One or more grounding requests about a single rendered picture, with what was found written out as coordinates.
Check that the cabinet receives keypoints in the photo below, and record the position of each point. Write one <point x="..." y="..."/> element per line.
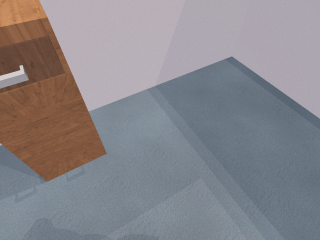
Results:
<point x="45" y="124"/>

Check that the handle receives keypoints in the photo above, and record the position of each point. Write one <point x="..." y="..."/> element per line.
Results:
<point x="13" y="78"/>

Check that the drawer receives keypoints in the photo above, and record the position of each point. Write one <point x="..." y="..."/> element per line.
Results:
<point x="38" y="57"/>

